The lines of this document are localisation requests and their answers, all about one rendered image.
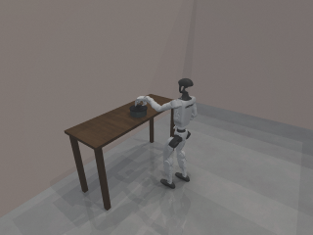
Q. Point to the robot left upper arm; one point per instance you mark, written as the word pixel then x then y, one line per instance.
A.
pixel 174 104

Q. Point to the robot right upper arm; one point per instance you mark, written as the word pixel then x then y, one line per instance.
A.
pixel 194 110

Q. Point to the table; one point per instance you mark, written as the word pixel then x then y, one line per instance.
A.
pixel 100 131

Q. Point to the robot left hand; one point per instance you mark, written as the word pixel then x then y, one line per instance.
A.
pixel 138 101

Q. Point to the robot left forearm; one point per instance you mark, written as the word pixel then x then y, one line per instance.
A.
pixel 151 101

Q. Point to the humanoid robot torso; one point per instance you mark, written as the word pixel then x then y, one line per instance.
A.
pixel 182 117

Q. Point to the lid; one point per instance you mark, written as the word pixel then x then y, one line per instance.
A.
pixel 138 109

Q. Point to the left robot thigh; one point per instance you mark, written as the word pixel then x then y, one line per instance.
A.
pixel 168 148

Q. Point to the pot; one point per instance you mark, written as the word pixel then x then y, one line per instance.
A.
pixel 138 114

